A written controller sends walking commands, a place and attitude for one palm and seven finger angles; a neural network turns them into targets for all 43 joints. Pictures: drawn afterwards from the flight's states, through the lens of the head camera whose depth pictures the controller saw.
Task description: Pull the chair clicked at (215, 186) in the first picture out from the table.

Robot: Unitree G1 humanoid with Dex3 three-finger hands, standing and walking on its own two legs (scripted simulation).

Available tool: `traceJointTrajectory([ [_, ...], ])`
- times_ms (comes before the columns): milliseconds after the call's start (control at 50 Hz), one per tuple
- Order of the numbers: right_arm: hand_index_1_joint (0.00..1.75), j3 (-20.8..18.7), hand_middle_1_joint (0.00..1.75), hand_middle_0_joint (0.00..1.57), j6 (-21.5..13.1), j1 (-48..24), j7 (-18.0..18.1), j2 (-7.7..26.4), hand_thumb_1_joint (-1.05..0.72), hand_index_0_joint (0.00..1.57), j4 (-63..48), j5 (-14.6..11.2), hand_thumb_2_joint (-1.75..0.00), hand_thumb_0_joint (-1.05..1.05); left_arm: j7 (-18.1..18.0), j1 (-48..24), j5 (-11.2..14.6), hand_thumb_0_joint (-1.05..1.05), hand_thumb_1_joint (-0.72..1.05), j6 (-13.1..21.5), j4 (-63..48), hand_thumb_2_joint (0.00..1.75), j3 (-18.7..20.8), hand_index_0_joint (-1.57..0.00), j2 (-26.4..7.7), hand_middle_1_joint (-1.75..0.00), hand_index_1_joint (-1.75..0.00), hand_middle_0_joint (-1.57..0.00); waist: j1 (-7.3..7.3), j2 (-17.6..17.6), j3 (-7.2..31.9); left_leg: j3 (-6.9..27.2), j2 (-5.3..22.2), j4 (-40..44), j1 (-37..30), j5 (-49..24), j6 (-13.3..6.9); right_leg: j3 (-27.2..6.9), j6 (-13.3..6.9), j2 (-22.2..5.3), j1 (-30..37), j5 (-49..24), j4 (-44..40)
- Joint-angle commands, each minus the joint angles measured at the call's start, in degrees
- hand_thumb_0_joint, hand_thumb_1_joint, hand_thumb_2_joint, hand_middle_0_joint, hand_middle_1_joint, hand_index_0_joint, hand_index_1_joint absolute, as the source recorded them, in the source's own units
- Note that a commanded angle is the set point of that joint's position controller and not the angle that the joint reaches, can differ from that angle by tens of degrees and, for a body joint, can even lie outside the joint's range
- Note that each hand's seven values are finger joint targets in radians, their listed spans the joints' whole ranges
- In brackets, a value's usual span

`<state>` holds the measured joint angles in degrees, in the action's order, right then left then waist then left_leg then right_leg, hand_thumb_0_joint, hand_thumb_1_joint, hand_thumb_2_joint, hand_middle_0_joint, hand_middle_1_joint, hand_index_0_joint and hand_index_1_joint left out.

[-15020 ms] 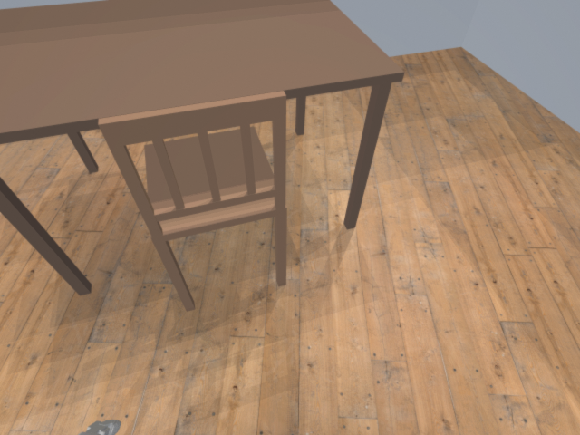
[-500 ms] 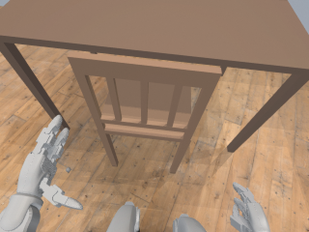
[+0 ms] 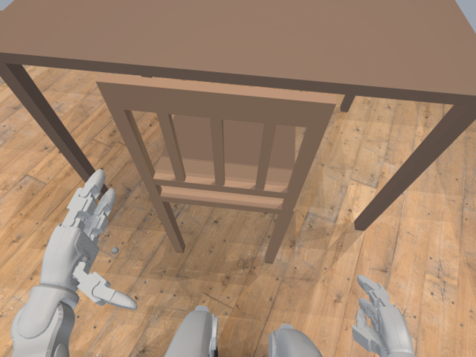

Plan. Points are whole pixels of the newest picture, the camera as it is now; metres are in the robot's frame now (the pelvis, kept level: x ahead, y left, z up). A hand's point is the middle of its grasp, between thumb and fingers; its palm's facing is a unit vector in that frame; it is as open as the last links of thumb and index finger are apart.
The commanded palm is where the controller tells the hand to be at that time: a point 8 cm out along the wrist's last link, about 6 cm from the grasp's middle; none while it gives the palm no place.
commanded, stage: aim the fingers beside a spindle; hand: left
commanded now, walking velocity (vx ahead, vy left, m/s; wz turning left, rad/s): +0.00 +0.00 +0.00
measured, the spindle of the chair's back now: (218, 153) +0.50 +0.08 -0.01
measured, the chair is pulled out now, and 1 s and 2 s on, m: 0.00 0.00 0.00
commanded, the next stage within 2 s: push the fingers through the gap in 1.78 s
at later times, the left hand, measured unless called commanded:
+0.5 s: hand (139, 229) +0.30 +0.18 +0.03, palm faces -0.05 -1.00 -0.04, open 17.0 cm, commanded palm +0.29 +0.23 +0.04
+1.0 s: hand (160, 211) +0.35 +0.16 +0.01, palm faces -0.06 -1.00 -0.04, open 17.0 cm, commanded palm +0.33 +0.21 +0.01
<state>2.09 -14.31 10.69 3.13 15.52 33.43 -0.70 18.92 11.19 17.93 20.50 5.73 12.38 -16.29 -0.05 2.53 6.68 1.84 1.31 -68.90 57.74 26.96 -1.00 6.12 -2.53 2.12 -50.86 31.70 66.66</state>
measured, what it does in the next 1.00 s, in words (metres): stands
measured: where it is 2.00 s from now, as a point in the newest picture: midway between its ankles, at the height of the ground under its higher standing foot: outside the picture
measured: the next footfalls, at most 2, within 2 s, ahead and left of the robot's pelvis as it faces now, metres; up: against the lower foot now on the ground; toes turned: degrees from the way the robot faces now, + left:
none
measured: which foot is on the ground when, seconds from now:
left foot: down 0.00-1.00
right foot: down 0.00-1.00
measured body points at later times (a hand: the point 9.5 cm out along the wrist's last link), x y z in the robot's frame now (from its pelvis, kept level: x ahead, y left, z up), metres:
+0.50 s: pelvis +0.00 +0.01 -0.01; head +0.10 +0.01 +0.43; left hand +0.30 +0.24 +0.04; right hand +0.18 -0.23 -0.10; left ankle +0.06 +0.11 -0.64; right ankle +0.01 -0.10 -0.64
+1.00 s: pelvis +0.00 +0.01 -0.02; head +0.10 +0.01 +0.42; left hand +0.34 +0.22 +0.02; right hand +0.16 -0.24 -0.12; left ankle +0.06 +0.11 -0.64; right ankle +0.01 -0.10 -0.64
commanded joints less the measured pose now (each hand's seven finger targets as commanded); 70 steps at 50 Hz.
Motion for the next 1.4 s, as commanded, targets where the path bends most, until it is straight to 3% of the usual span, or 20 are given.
traceJointTrajectory([
  [0,0.30,-3.4,0.30,0.20,-3.1,-1.3,0.6,7.6,-0.90,0.20,-7.7,-0.2,-0.90,0.00,-0.8,-7.3,0.1,0.00,-0.50,3.5,-10.7,0.30,3.8,-0.06,-8.3,-0.08,-0.08,-0.06,-0.81,0.2,16.2,1.9,-1.8,8.9,-13.7,-9.3,-0.5,-6.7,1.6,0.5,5.3,-10.1,-11.1],
  [40,0.30,-3.5,0.30,0.20,-3.0,-1.4,0.4,7.7,-0.90,0.20,-7.7,-0.1,-0.90,0.00,-1.4,-9.0,-0.4,0.00,-0.50,3.6,-11.0,0.30,3.6,-0.06,-8.5,-0.08,-0.08,-0.06,-0.60,1.7,16.4,2.0,-1.8,9.3,-14.4,-8.8,-0.3,-5.9,1.4,0.6,4.3,-9.5,-10.6],
  [120,0.30,-3.6,0.30,0.20,-2.6,-1.3,0.0,7.7,-0.90,0.20,-7.9,0.1,-0.90,0.00,-2.9,-8.8,-1.2,0.00,-0.50,3.5,-10.2,0.30,2.1,-0.06,-6.8,-0.08,-0.08,-0.06,-0.82,0.8,17.2,2.1,-1.7,9.5,-15.2,-9.7,-0.4,-4.8,1.3,0.8,3.5,-10.9,-9.8],
  [180,0.30,-3.8,0.30,0.20,-2.3,-0.9,-0.4,7.9,-0.90,0.20,-7.8,0.4,-0.90,0.00,-4.0,-8.9,-2.0,0.00,-0.50,4.0,-10.5,0.30,3.1,-0.06,-7.8,-0.08,-0.08,-0.06,-0.11,0.8,19.5,2.2,-1.7,9.3,-15.7,-11.7,-0.3,-4.4,1.1,0.8,4.0,-12.8,-8.6],
  [220,0.30,-3.7,0.30,0.20,-2.0,-1.0,-0.7,7.7,-0.90,0.20,-7.9,0.4,-0.90,0.00,-4.3,-10.0,-2.4,0.00,-0.50,4.1,-9.9,0.30,0.5,-0.06,-5.4,-0.08,-0.08,-0.06,-0.92,0.9,18.0,2.1,-1.7,9.1,-15.4,-11.1,-0.3,-4.1,1.1,0.8,2.8,-12.5,-8.5],
  [320,0.30,-3.8,0.30,0.20,-1.3,-1.1,-0.8,7.8,-0.90,0.20,-7.3,0.6,-0.90,0.00,-5.3,-12.9,-3.3,0.00,-0.50,4.8,-7.7,0.30,0.3,-0.06,-5.5,-0.08,-0.08,-0.06,-1.44,-0.3,17.5,2.0,-1.6,8.5,-14.2,-9.9,-0.4,-4.0,1.1,0.9,1.2,-11.4,-8.1],
  [360,0.30,-3.8,0.30,0.20,-1.3,-1.0,-0.7,7.9,-0.90,0.20,-7.0,0.7,-0.90,0.00,-5.8,-15.4,-3.8,0.00,-0.50,5.2,-7.9,0.30,1.1,-0.06,-6.7,-0.08,-0.08,-0.06,-1.22,1.0,18.3,2.1,-1.6,8.2,-14.3,-9.3,-0.4,-4.3,1.0,1.0,0.7,-10.4,-7.8],
  [520,0.30,-3.8,0.30,0.20,-0.5,-0.7,-0.9,7.8,-0.90,0.20,-6.4,0.8,-0.90,0.00,-6.2,-20.3,-4.6,0.00,-0.50,5.3,-5.1,0.30,-1.8,-0.06,-4.1,-0.08,-0.08,-0.06,-1.62,1.5,20.9,2.3,-1.5,7.4,-15.5,-10.3,-0.2,-3.8,0.9,0.8,-0.5,-11.6,-6.8],
  [580,0.30,-3.8,0.30,0.20,0.2,-0.4,-0.9,7.9,-0.90,0.20,-6.0,0.9,-0.90,0.00,-6.5,-21.2,-5.0,0.00,-0.50,4.9,-1.5,0.30,0.2,-0.06,-5.4,-0.08,-0.08,-0.06,-1.36,-0.9,20.2,2.1,-1.6,7.1,-13.7,-10.5,-0.3,-3.9,0.9,0.9,0.0,-12.2,-6.6],
  [660,0.30,-3.9,0.30,0.20,0.6,-0.4,-1.1,7.9,-0.90,0.20,-6.3,0.9,-0.90,0.00,-6.9,-22.5,-4.9,0.00,-0.50,5.7,-2.4,0.30,1.0,-0.06,-6.1,-0.08,-0.08,-0.06,-0.58,0.5,22.9,2.0,-1.7,6.8,-15.0,-11.9,-0.2,-4.1,0.7,0.9,0.6,-13.2,-6.1],
  [760,0.30,-4.0,0.30,0.20,0.9,-0.1,-1.3,7.7,-0.90,0.20,-5.4,0.9,-0.90,0.00,-7.3,-26.6,-5.9,0.00,-0.50,6.6,0.3,0.30,-2.4,-0.06,-3.3,-0.08,-0.08,-0.06,-2.04,-0.1,21.2,2.1,-1.5,5.9,-14.1,-11.1,-0.3,-3.9,0.8,0.9,-2.2,-12.4,-5.5],
  [820,0.30,-4.0,0.30,0.20,1.4,-0.2,-1.3,7.9,-0.90,0.20,-5.0,0.9,-0.90,0.00,-7.7,-28.7,-6.2,0.00,-0.50,6.7,2.8,0.30,-1.9,-0.06,-3.9,-0.08,-0.08,-0.06,-2.14,-0.7,20.6,1.7,-1.6,5.5,-12.4,-9.1,-0.3,-4.4,1.0,0.7,-2.8,-11.0,-5.8],
  [880,0.30,-4.2,0.30,0.20,1.7,0.1,-1.2,8.0,-0.90,0.20,-4.5,1.1,-0.90,0.00,-8.6,-31.8,-6.7,0.00,-0.50,7.3,3.7,0.30,-0.2,-0.06,-5.5,-0.08,-0.08,-0.06,-1.80,-0.2,23.0,1.6,-1.7,4.9,-12.3,-9.1,-0.4,-4.7,0.9,0.6,-2.9,-10.7,-5.4],
  [960,0.30,-4.4,0.30,0.20,1.9,0.6,-1.6,8.0,-0.90,0.20,-4.7,1.3,-0.90,0.00,-9.2,-32.4,-7.0,0.00,-0.50,7.9,4.0,0.30,-1.4,-0.06,-4.0,-0.08,-0.08,-0.06,-1.70,0.2,25.9,1.9,-1.6,4.4,-14.3,-12.1,-0.3,-4.2,0.8,0.8,-3.0,-13.4,-4.2],
  [1100,0.30,-4.2,0.30,0.20,3.3,1.0,-1.5,7.8,-0.90,0.20,-3.5,1.2,-0.90,0.00,-9.5,-38.5,-7.4,0.00,-0.50,8.2,11.0,0.30,0.7,-0.06,-5.8,-0.08,-0.08,-0.06,-2.49,-2.0,23.2,0.8,-1.9,3.2,-8.2,-8.2,-0.6,-5.9,1.2,0.5,-2.9,-11.0,-4.8],
  [1160,0.30,-4.2,0.30,0.20,3.4,1.4,-1.4,7.9,-0.90,0.20,-3.2,1.2,-0.90,0.00,-9.4,-42.4,-7.6,0.00,-0.50,9.0,12.2,0.30,0.8,-0.06,-6.2,-0.08,-0.08,-0.06,-3.12,-1.3,24.5,0.6,-1.9,2.3,-7.9,-8.2,-0.8,-6.6,1.2,0.5,-3.3,-10.9,-4.6],
  [1220,0.30,-4.4,0.30,0.20,3.6,1.7,-1.6,7.8,-0.90,0.20,-3.6,1.2,-0.90,0.00,-8.8,-39.9,-6.9,0.00,-0.50,9.6,11.3,0.30,3.2,-0.06,-8.0,-0.08,-0.08,-0.06,-1.36,0.9,28.7,0.3,-1.9,2.3,-9.7,-11.1,-0.4,-6.9,1.1,0.4,-0.5,-14.2,-4.0],
  [1260,0.30,-4.3,0.30,0.20,3.9,2.2,-1.7,8.0,-0.90,0.20,-3.7,1.0,-0.90,0.00,-7.9,-36.9,-6.4,0.00,-0.50,9.0,14.0,0.30,3.8,-0.06,-8.3,-0.08,-0.08,-0.06,-1.60,-1.8,27.6,0.1,-1.9,2.3,-8.4,-12.2,-0.7,-7.0,1.3,0.6,0.9,-16.3,-4.2],
  [1340,0.30,-4.5,0.30,0.20,4.4,2.2,-1.9,7.8,-0.90,0.20,-4.0,0.7,-0.90,0.00,-6.5,-36.0,-5.6,0.00,-0.50,8.6,12.0,0.30,0.6,-0.06,-5.1,-0.08,-0.08,-0.06,-2.21,-0.3,26.8,0.3,-1.8,2.8,-10.5,-13.0,-0.6,-6.0,1.3,0.6,-0.7,-17.2,-4.2],
  [1380,0.30,-4.7,0.30,0.20,4.3,2.3,-1.8,8.0,-0.90,0.20,-3.6,0.6,-0.90,0.00,-6.7,-37.7,-5.7,0.00,-0.50,9.0,10.5,0.30,0.6,-0.06,-5.6,-0.08,-0.08,-0.06,-2.53,-0.4,26.5,0.7,-1.6,3.0,-11.1,-12.8,-0.6,-5.5,1.3,0.6,-1.7,-16.4,-4.0],
])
